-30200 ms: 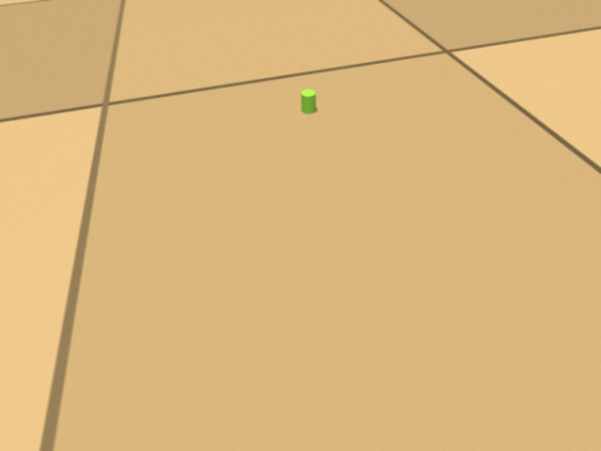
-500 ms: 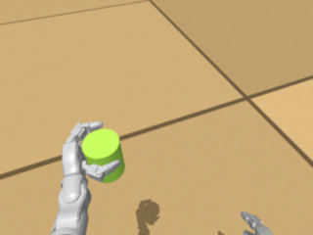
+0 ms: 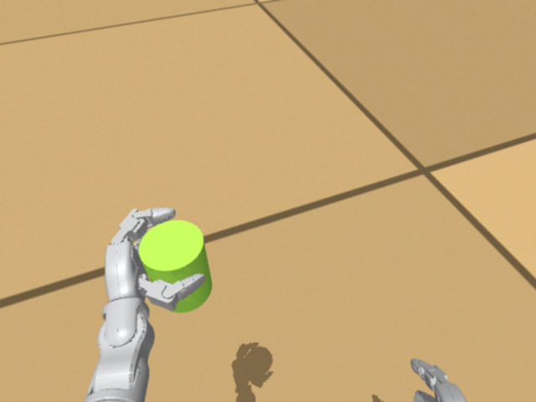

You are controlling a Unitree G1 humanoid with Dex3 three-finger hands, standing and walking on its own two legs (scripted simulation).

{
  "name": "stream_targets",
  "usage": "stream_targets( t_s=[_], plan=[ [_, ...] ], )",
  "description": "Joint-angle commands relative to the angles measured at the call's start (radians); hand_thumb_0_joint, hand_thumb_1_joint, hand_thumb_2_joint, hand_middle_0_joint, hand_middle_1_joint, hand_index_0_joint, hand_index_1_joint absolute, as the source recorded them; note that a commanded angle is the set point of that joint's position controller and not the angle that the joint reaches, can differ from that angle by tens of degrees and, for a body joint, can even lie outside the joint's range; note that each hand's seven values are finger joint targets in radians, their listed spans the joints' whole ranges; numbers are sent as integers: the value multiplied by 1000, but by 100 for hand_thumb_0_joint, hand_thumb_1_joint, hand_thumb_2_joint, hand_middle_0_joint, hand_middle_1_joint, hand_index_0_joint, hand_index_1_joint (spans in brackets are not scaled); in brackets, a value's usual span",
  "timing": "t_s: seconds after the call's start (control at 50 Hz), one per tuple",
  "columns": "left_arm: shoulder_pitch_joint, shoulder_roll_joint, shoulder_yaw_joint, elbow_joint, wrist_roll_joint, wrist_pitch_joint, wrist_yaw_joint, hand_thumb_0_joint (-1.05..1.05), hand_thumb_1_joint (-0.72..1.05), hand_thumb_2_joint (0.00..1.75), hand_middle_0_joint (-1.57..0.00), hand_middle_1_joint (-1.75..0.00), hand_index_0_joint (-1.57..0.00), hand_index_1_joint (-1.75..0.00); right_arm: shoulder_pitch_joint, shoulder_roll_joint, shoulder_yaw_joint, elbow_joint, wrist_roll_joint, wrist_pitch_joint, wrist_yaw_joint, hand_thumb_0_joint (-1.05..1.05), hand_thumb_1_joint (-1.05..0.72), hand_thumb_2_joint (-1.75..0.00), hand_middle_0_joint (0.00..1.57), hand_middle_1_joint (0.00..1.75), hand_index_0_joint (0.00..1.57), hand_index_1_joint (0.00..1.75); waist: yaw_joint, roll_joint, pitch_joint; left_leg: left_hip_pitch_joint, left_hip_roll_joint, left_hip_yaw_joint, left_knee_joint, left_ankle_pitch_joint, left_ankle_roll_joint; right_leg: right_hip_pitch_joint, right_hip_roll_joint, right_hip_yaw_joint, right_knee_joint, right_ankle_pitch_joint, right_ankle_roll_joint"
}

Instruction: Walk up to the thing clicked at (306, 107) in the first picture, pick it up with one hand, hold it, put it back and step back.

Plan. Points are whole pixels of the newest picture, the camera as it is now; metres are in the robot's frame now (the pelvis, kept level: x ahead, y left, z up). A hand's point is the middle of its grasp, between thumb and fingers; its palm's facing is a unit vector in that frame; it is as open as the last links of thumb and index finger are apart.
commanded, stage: hold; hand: left
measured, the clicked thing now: (178, 267) +0.33 +0.16 +0.02
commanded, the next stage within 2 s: crouch in 0.42 s
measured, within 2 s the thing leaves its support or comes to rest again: neither
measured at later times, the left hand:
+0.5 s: hand (169, 260) +0.32 +0.17 +0.05, palm faces +0.22 -0.98 -0.02, open 12.0 cm
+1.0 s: hand (174, 287) +0.33 +0.19 -0.06, palm faces +0.29 -0.96 +0.01, open 12.0 cm
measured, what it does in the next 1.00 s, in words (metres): lowers itself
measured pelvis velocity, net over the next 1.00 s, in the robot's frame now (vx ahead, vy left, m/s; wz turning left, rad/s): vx -0.02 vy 0.00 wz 0.00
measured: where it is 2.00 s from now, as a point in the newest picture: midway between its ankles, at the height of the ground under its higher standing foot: outside the picture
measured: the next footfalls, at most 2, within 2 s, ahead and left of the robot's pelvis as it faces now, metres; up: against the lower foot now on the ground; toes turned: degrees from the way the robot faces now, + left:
none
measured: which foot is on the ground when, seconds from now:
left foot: down 0.00-1.00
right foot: down 0.00-1.00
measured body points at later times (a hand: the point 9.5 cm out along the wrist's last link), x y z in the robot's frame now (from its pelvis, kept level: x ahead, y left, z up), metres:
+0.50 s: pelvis +0.00 +0.00 +0.00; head +0.03 +0.00 +0.45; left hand +0.30 +0.22 +0.06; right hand +0.14 -0.24 -0.10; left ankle +0.02 +0.13 -0.70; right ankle +0.01 -0.13 -0.70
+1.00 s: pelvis -0.02 +0.00 -0.06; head +0.08 +0.02 +0.37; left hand +0.31 +0.24 -0.06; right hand +0.11 -0.26 -0.17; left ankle +0.02 +0.13 -0.70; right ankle +0.01 -0.13 -0.70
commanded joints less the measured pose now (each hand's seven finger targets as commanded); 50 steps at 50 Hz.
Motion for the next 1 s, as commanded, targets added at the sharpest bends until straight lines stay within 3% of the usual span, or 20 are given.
stream_targets(
  t_s=[0.0, 0.06, 0.1, 0.12, 0.14, 0.22, 0.24, 0.26, 0.3, 0.32, 0.36, 0.38, 0.48, 0.5, 0.52, 0.64, 0.76, 0.86, 0.92, 0.98],
  plan=[
    [-309, 133, 49, -270, 0, -81, -7, 0, 0, 117, -114, -132, -116, -132, -43, -128, -46, -128, 3, -48, -8, 0, -93, -91, 20, 30, 20, 30, -3, 10, -260, 124, -22, 13, -130, 194, 15, 100, 16, -9, -122, 236, -11],
    [-236, 77, 8, -229, -6, -71, -14, 0, -2, 116, -114, -132, -115, -132, -43, -126, -43, -135, 2, -49, -6, 0, -93, -91, 20, 30, 20, 30, -6, -2, -261, 144, -20, 14, -127, 237, 15, 112, 21, -11, -119, 276, -11],
    [-233, 101, 26, -237, -5, -69, -10, 0, -4, 115, -113, -130, -114, -131, -39, -132, -48, -127, 4, -48, -6, 0, -93, -91, 20, 30, 20, 30, -5, 0, -267, 154, -18, 11, -126, 260, 14, 113, 22, -14, -116, 293, -12],
    [-234, 83, 9, -206, -3, -64, -14, 0, -5, 115, -112, -130, -114, -131, -38, -130, -47, -126, 2, -46, -5, 0, -93, -91, 20, 30, 20, 30, -11, -10, -255, 139, -16, 11, -122, 259, 16, 109, 22, -15, -117, 294, -11],
    [-225, 99, 33, -213, -7, -65, -14, 0, -4, 115, -113, -131, -115, -131, -44, -131, -47, -127, 4, -46, -5, 0, -93, -91, 20, 30, 20, 30, -3, -10, -240, 130, -18, 13, -124, 250, 16, 106, 20, -13, -119, 290, -10],
    [-265, 117, 51, -228, -1, -73, -8, 0, -3, 117, -115, -132, -116, -133, -54, -124, -44, -132, 3, -44, -5, 0, -93, -91, 20, 30, 20, 30, -3, -11, -228, 109, -22, 18, -123, 204, 19, 95, 14, -8, -128, 250, -7],
    [-292, 142, 77, -271, -2, -80, 0, 0, -3, 115, -113, -130, -115, -131, -51, -125, -45, -135, 3, -41, -6, 0, -93, -91, 20, 30, 20, 30, 5, -14, -239, 112, -20, 15, -129, 201, 18, 102, 17, -10, -129, 244, -9],
    [-248, 98, 43, -218, -2, -77, -5, 0, -4, 116, -114, -132, -115, -132, -51, -119, -40, -136, 1, -41, -3, 0, -93, -91, 20, 30, 20, 30, 0, -15, -230, 107, -21, 16, -131, 192, 17, 104, 18, -10, -124, 235, -9],
    [-260, 122, 60, -251, -3, -82, -2, 0, -2, 117, -114, -132, -115, -132, -53, -126, -43, -138, 3, -41, -6, 0, -93, -91, 20, 30, 20, 30, 5, -2, -251, 123, -22, 18, -134, 200, 16, 112, 18, -8, -126, 241, -10],
    [-247, 87, 29, -209, -2, -79, -9, 0, -3, 116, -114, -132, -115, -132, -56, -126, -44, -139, 2, -41, -5, 0, -93, -91, 20, 30, 20, 30, -7, -11, -232, 120, -21, 17, -130, 198, 17, 96, 18, -9, -125, 239, -10],
    [-233, 105, 37, -228, 1, -77, -10, 0, -3, 115, -113, -131, -115, -132, -44, -125, -45, -133, 3, -41, -8, 0, -93, -91, 20, 30, 20, 30, -5, -21, -264, 127, -23, 18, -122, 230, 19, 122, 14, -7, -124, 278, -6],
    [-216, 96, 26, -194, 4, -72, -15, 0, -4, 115, -114, -131, -115, -131, -45, -129, -46, -133, 2, -41, -7, 0, -93, -91, 20, 30, 20, 30, -11, -18, -231, 113, -22, 19, -119, 227, 20, 98, 16, -6, -124, 276, -7],
    [-279, 113, 34, -265, -4, -81, -16, 0, 1, 116, -114, -131, -115, -132, -42, -134, -49, -135, 3, -44, -5, 0, -93, -91, 20, 30, 20, 30, -8, 5, -284, 147, -19, 13, -125, 233, 17, 109, 19, -9, -117, 275, -11],
    [-287, 129, 40, -286, 0, -82, -11, 0, -2, 121, -119, -136, -120, -137, -42, -125, -44, -132, 3, -45, -6, 0, -92, -92, 20, 30, 20, 30, 0, 18, -256, 132, -21, 15, -125, 219, 15, 111, 17, -9, -122, 259, -12],
    [-278, 108, 30, -251, 1, -79, -10, 0, -9, 117, -114, -130, -116, -131, -48, -127, -44, -139, 2, -44, -5, 0, -90, -91, 20, 30, 20, 30, -7, 15, -262, 138, -20, 14, -131, 205, 16, 101, 19, -9, -122, 245, -12],
    [-223, 66, 41, -129, -10, -83, -3, 0, -1, 118, -120, -133, -122, -133, -56, -124, -46, -124, 1, -49, -2, 0, -88, -91, 20, 30, 20, 30, -13, -46, -161, 52, -19, 14, -118, 136, 20, 32, 16, -14, -120, 183, -9],
    [-255, 85, 82, -41, 13, -160, 2, 0, -3, 116, -116, -130, -118, -130, -44, -129, -65, -111, -15, -59, 16, 0, -89, -91, 20, 30, 20, 30, -21, -42, -191, -47, -21, 10, -40, 100, 22, -57, 13, -9, -40, 151, -14],
    [-391, 124, 136, 14, 8, -295, -9, 0, -4, 116, -115, -130, -116, -130, -23, -135, -79, -85, -32, -72, 32, 0, -89, -91, 20, 30, 20, 30, -39, 0, -316, -169, -22, 2, 125, 88, 22, -229, 13, -5, 127, 136, -21],
    [-422, 120, 122, 139, 9, -376, -27, 0, -4, 115, -117, -130, -118, -131, -20, -148, -81, -77, -39, -83, 43, 0, -90, -91, 20, 30, 20, 30, -58, 9, -365, -301, -23, -13, 253, 24, 23, -401, 17, -11, 258, 64, -29],
    [-453, 162, 152, 183, 15, -442, -35, 0, -2, 114, -114, -127, -115, -128, -25, -164, -82, -85, -46, -83, 55, 0, -89, -91, 20, 30, 20, 30, -41, 53, -474, -399, -22, -25, 362, 6, 19, -530, 20, -15, 381, 25, -36]
  ],
)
